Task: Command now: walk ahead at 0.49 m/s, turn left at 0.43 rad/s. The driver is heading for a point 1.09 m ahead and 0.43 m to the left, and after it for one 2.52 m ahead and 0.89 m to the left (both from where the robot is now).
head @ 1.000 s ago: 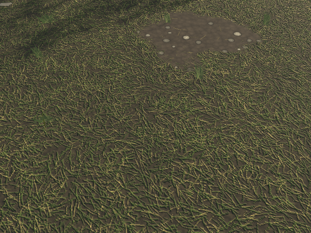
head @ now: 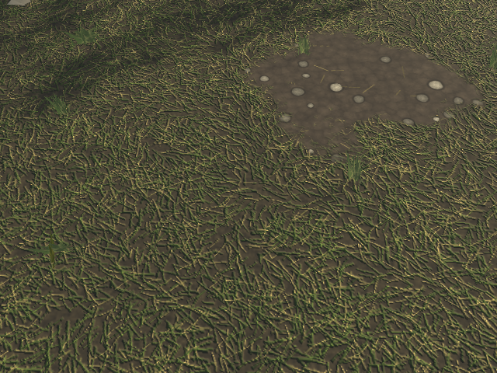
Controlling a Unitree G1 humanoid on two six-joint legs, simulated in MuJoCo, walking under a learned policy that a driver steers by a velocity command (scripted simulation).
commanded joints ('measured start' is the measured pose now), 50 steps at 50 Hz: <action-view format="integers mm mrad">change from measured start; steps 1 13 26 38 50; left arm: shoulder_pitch -18 -425 -279 -190 -155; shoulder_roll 104 132 237 157 243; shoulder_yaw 29 30 48 52 78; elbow -151 -312 -327 -252 -223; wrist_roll -7 25 3 -8 -20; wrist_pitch -17 45 -6 -35 36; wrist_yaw -16 -46 -30 -36 -3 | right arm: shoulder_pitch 391 378 349 219 169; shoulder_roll -263 -170 -230 -111 -136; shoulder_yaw -84 -61 -77 -49 -46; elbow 77 72 18 -93 -158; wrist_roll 7 28 18 -13 -34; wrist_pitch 14 -18 -25 47 25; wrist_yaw -14 -23 -32 20 27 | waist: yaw -102 -53 74 -43 -60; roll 190 22 38 -103 -82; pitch -307 3 -174 -40 -147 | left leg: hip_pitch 769 251 317 -219 158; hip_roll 445 180 129 147 41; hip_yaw -893 -441 -484 -182 -45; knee -171 -359 124 593 -49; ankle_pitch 21 263 593 -108 -1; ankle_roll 316 28 -61 -143 -58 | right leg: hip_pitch -735 -740 -151 -199 -137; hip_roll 23 -161 -62 -336 -302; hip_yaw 158 134 173 177 -59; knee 939 247 -211 -433 35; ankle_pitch -90 393 345 828 946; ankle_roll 35 109 0 -105 -25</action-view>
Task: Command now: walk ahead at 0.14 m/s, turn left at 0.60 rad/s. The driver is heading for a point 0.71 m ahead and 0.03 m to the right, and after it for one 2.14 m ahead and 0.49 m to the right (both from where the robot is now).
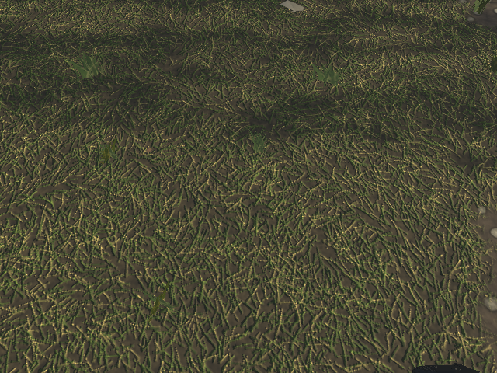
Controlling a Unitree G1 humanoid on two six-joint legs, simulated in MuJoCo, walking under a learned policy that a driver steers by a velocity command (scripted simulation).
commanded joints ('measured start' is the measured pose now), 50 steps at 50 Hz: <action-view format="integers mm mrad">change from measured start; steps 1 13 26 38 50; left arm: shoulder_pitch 17 -54 -11 -81 -88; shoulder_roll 187 90 71 108 82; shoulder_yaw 48 25 12 2 5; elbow -64 -137 -104 -65 43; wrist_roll -3 23 9 6 8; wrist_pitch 12 108 76 32 40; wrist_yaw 9 3 22 17 8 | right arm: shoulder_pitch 273 165 217 186 195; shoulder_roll -158 -148 -109 -77 -78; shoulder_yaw -58 -66 -48 -25 -13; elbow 13 -27 46 131 283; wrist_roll -22 26 34 34 38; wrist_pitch -30 13 40 19 -2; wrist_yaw -28 -65 -83 -95 -104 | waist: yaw -143 -42 -49 -58 -49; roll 15 44 45 -113 7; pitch -237 -190 -94 -129 -46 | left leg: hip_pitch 405 233 116 385 349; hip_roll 17 149 102 26 69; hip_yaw -90 -373 -444 -178 -240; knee -160 -322 -302 -228 -229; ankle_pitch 245 169 -226 91 137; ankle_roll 79 152 36 -81 -36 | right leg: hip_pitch -118 -415 -51 -72 -87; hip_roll -159 -14 28 -124 -42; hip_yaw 42 269 270 396 339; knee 465 603 -121 -53 -102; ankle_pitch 657 19 110 646 310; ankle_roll -34 36 -73 -87 -56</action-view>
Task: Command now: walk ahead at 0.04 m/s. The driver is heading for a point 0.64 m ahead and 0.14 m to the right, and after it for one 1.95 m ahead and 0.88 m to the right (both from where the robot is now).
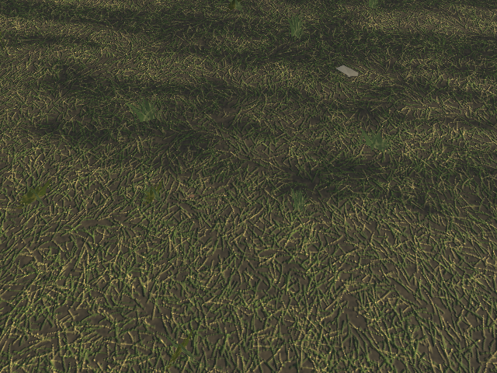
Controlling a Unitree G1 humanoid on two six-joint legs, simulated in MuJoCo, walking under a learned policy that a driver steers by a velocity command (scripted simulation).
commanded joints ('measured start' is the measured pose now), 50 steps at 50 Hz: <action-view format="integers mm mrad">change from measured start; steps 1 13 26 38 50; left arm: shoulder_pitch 22 55 421 315 166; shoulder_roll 99 92 178 60 47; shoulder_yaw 21 18 62 5 27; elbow -7 98 174 164 86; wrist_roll -5 5 3 4 12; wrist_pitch -16 5 -78 -106 -85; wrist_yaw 4 4 -13 -8 -20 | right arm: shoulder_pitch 13 55 -136 -326 -10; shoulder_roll -103 -110 -90 -10 -64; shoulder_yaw -14 -16 -38 -4 -36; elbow -1 94 -50 -137 -28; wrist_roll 5 -1 -22 -9 2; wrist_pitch -20 1 -66 -50 -94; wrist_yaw -8 -10 29 70 38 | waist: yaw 5 -1 144 44 5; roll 33 21 -182 -107 4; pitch -4 40 148 131 32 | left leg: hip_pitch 17 -44 -678 -434 14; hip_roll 102 62 -5 30 313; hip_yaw -98 -94 78 211 -212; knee -78 -89 453 254 -240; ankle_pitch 272 -270 -250 125 342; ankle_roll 46 96 80 49 266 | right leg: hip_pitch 10 -52 341 110 -374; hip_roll -99 -56 -400 -189 -95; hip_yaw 98 77 604 91 59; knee -87 -56 -309 -297 825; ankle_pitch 203 -250 -257 614 -32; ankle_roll -25 -47 -203 -131 -52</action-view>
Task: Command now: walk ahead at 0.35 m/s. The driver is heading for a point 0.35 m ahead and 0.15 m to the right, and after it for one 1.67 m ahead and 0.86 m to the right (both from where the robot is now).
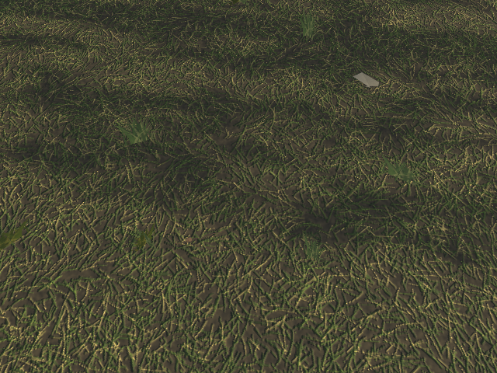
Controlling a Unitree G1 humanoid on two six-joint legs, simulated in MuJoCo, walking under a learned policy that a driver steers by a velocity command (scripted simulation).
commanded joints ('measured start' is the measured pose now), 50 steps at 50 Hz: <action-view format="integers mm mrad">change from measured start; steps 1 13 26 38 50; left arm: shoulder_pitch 67 -212 -187 -138 -104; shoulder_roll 62 43 146 226 207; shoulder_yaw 21 14 70 104 112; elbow -42 -159 -220 -256 -255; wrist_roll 19 10 1 13 22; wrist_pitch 12 58 96 108 126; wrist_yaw -4 -13 19 2 -19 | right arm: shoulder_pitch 113 237 143 30 -28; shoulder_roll -25 -88 -76 -89 -139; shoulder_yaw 5 15 -20 -14 -8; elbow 19 43 -91 -195 -282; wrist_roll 5 4 -23 5 -9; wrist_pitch -29 -10 79 97 58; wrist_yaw -7 -56 -54 -59 -66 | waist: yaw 10 -30 -40 12 51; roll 24 108 -24 -105 128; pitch -22 -64 -78 -130 -66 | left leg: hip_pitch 130 246 -183 -136 121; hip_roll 318 279 98 48 296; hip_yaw -322 6 -142 -176 -300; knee -307 -183 656 311 -259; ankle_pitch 446 761 -225 -229 197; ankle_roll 138 47 -133 -147 49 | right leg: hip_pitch -180 -176 -22 34 -287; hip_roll -80 -25 -187 -148 94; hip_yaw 39 -95 277 443 96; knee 23 -476 -923 -950 -45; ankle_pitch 42 274 451 96 -30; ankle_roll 17 28 -199 -144 100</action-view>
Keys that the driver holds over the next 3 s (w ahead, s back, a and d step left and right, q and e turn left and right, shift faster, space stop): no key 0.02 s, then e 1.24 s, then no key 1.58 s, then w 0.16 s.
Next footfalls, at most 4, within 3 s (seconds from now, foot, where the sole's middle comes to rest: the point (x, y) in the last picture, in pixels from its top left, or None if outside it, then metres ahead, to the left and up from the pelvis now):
0.38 right None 0.25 -0.10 -0.76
0.90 left None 0.24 0.10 -0.76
1.38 right None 0.11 -0.07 -0.76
1.78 left None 0.24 0.08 -0.76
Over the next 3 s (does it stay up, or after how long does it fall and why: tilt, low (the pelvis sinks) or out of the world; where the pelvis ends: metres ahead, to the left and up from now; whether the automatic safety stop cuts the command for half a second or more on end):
stays up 0.18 0.03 0.01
